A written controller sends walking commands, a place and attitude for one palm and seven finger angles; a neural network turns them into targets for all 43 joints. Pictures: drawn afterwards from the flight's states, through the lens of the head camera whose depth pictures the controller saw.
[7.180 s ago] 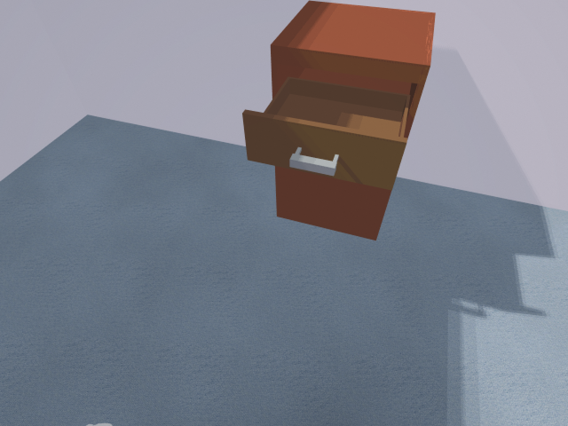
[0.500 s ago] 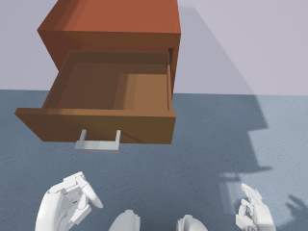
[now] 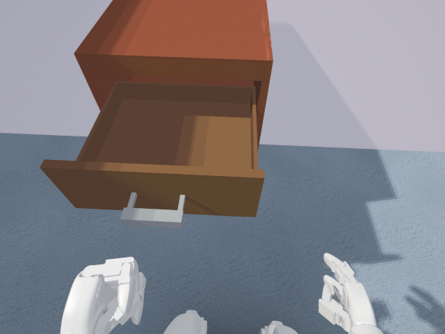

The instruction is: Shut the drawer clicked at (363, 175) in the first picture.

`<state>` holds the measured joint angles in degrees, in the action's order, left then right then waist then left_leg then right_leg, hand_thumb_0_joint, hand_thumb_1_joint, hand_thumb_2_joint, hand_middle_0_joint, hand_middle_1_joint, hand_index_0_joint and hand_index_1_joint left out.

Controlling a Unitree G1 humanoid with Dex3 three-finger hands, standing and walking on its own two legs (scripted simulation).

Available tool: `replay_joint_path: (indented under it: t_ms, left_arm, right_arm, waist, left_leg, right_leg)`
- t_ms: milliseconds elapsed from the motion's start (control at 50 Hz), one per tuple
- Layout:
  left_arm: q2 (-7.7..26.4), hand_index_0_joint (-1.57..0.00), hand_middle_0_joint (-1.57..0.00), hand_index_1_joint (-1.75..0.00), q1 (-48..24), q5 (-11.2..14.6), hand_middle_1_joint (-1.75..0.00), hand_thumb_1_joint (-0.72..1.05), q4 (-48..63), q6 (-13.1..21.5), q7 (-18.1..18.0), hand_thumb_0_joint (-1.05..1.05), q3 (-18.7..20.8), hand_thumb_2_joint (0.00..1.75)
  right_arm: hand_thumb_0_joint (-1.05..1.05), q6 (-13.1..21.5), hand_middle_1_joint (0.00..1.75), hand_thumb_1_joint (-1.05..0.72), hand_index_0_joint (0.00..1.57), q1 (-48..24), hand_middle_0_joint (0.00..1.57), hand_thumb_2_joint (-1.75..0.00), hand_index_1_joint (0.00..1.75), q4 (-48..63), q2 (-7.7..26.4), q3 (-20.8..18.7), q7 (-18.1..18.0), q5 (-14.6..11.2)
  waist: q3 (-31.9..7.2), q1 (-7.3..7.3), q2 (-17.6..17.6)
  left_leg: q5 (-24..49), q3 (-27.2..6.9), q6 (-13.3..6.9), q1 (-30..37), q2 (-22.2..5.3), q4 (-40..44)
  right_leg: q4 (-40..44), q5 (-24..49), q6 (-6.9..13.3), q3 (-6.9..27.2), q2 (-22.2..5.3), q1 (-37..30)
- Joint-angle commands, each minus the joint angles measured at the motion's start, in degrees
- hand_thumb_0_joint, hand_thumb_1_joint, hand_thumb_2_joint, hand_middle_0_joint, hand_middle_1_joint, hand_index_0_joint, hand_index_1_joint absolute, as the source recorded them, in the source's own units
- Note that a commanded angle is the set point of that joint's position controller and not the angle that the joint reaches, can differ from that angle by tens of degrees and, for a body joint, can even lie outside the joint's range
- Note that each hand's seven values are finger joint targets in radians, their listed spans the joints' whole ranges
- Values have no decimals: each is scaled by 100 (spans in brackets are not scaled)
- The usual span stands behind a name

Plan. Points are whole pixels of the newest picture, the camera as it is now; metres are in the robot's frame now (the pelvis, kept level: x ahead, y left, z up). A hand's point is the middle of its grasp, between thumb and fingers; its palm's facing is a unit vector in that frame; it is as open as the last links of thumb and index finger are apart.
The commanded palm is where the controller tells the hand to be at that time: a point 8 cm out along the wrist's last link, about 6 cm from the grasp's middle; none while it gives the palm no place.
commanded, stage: raise the hand and make a fist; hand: left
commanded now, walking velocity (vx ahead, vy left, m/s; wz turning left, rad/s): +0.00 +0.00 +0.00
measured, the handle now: (155, 207) +0.36 +0.17 -0.02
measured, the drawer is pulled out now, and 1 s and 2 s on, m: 0.30 0.30 0.30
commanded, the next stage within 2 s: bring the fist close to the handle in 0.36 s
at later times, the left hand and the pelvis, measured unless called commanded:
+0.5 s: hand (146, 296) +0.17 +0.12 +0.08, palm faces +0.03 -1.00 -0.03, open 3.3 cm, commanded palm +0.14 +0.18 +0.07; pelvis +0.01 -0.01 +0.00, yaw +0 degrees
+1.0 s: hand (160, 273) +0.22 +0.12 +0.03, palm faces +0.00 -1.00 -0.04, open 3.3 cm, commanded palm +0.19 +0.18 +0.02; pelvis +0.00 -0.02 -0.02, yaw -1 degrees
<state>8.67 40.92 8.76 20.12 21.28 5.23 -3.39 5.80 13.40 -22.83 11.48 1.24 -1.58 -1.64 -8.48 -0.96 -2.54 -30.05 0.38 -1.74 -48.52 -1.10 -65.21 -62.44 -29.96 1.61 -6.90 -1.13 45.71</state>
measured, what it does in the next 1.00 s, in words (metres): stands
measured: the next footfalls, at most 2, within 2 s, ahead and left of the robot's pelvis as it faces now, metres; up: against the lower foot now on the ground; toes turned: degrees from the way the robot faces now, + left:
none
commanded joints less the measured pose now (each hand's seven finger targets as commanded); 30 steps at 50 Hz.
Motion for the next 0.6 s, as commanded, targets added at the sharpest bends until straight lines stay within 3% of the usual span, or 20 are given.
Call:
replay_joint_path:
  t_ms: [0,60,80,200,220,320,420,500,580]
  left_arm:
    - [303,-140,-140,-160,429,16,-160,90,1164,328,-96,0,169,90]
    - [204,-140,-140,-160,382,3,-160,90,1322,366,-143,0,13,90]
    - [246,-140,-140,-160,534,-8,-160,90,1210,357,-179,0,90,90]
    - [342,-140,-140,-160,559,-78,-160,90,1223,473,-301,0,191,90]
    - [187,-140,-140,-160,617,-74,-160,90,1255,501,-284,0,33,90]
    - [245,-140,-140,-160,676,-41,-160,90,1144,562,-244,0,142,90]
    - [236,-140,-140,-160,771,-8,-160,90,1230,577,-157,0,119,90]
    - [185,-140,-140,-160,235,-59,-160,90,822,632,-120,0,52,90]
    - [287,-140,-140,-160,81,-37,-160,90,603,792,-68,0,248,90]
  right_arm:
    - [0,353,30,-90,20,-376,20,-90,30,982,707,-369,-36,-5]
    - [0,369,30,-90,20,-331,20,-90,30,998,708,-373,-22,-1]
    - [0,356,30,-90,20,-310,20,-90,30,982,697,-396,-24,-1]
    - [0,313,30,-90,20,-360,20,-90,30,944,687,-421,-19,8]
    - [0,321,30,-90,20,-343,20,-90,30,977,680,-406,-8,9]
    - [0,328,30,-90,20,-316,20,-90,30,924,678,-434,-15,5]
    - [0,327,30,-90,20,-345,20,-90,30,928,655,-429,-7,-7]
    - [0,345,30,-90,20,-381,20,-90,30,840,693,-414,-31,20]
    - [0,384,30,-90,20,-373,20,-90,30,802,709,-424,-25,52]
  waist:
    - [-772,89,230]
    - [-825,110,95]
    - [-795,94,232]
    - [-731,80,304]
    - [-727,108,197]
    - [-828,115,350]
    - [-883,102,202]
    - [-493,268,553]
    - [-819,199,462]
  left_leg:
    - [1117,-321,4,666,49,1173]
    - [1228,-292,7,710,68,1154]
    - [1265,-290,14,700,54,1160]
    - [1260,-251,9,606,58,1141]
    - [1241,-228,5,631,73,1127]
    - [1340,-206,-2,610,71,1055]
    - [1480,-186,-12,652,90,1024]
    - [1188,-245,-22,349,87,860]
    - [1068,-204,5,184,108,659]
  right_leg:
    - [978,817,1,263,158,-628]
    - [930,960,5,267,138,-640]
    - [935,1005,0,255,147,-651]
    - [937,1004,1,299,152,-684]
    - [936,1003,-4,307,147,-649]
    - [950,1203,-23,364,144,-742]
    - [936,1379,-24,382,123,-816]
    - [939,1117,-49,439,131,-472]
    - [811,958,-37,543,101,-412]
